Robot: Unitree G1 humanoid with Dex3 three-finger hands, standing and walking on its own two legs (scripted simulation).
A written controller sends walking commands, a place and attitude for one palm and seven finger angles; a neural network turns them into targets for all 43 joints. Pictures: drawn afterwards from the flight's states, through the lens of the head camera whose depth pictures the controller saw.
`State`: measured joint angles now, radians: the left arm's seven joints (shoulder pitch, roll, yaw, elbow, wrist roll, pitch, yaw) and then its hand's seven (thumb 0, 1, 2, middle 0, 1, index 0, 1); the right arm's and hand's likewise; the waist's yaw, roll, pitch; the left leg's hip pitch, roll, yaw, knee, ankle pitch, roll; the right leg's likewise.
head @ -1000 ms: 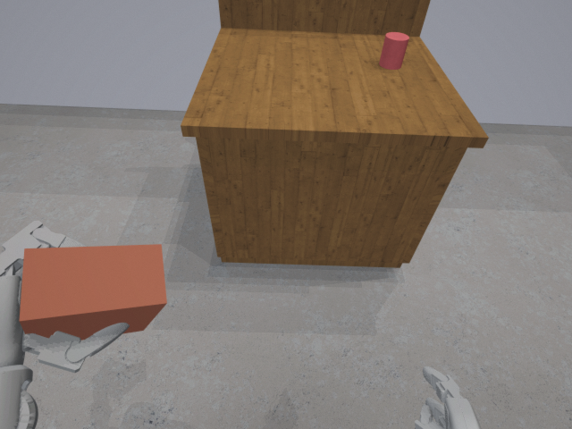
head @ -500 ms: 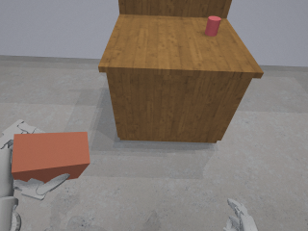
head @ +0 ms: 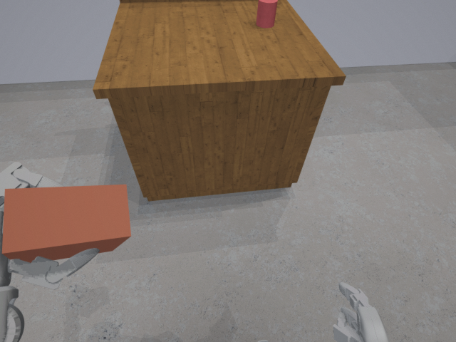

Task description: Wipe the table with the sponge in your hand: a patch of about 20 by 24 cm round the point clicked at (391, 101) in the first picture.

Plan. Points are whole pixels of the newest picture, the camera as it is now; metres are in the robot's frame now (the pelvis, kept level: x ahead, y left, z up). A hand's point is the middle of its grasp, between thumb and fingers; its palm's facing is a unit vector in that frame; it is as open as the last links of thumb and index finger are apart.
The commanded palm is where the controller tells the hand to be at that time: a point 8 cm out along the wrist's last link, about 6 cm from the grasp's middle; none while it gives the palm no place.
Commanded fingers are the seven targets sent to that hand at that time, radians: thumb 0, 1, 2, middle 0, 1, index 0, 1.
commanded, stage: walk to a spot facing it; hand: left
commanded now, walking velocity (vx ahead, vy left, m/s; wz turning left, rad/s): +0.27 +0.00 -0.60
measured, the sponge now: (86, 224) +0.23 +0.20 +0.16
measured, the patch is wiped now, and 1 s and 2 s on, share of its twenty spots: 0.00 0.00 0.00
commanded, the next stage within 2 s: turn to face it in 0.98 s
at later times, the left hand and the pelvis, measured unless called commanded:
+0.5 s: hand (185, 155) +0.32 +0.09 +0.20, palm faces +0.09 -0.87 -0.49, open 10.2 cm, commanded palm +0.29 +0.16 +0.20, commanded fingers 0.00 0.10 1.30 -1.20 -1.60 -1.20 -1.60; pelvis +0.05 -0.06 +0.02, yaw -16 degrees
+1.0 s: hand (261, 92) +0.47 -0.01 +0.21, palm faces +0.00 -0.88 -0.47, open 10.2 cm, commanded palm +0.44 +0.05 +0.20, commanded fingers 0.00 0.10 1.30 -1.20 -1.60 -1.20 -1.60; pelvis +0.17 -0.12 +0.01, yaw -28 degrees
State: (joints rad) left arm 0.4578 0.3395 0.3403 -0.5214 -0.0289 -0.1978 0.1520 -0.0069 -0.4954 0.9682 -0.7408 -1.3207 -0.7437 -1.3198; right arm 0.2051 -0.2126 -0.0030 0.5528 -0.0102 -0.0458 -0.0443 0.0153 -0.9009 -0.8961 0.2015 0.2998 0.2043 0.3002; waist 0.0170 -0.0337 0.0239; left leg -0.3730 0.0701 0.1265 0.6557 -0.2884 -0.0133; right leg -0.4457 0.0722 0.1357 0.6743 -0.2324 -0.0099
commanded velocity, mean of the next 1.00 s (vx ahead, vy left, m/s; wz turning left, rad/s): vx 0.32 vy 0.00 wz -0.40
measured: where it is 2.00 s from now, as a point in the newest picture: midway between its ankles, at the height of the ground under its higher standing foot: outside the picture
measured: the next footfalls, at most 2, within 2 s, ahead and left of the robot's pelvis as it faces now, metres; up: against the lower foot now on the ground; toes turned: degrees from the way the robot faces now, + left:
left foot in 0.68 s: +0.25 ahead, +0.04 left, +0.00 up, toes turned -11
right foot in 1.06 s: +0.22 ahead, -0.29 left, +0.00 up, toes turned -37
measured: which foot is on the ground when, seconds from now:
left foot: down 0.00-0.24, up 0.26-0.66, down 0.68-1.00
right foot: down 0.00-0.70, up 0.72-1.00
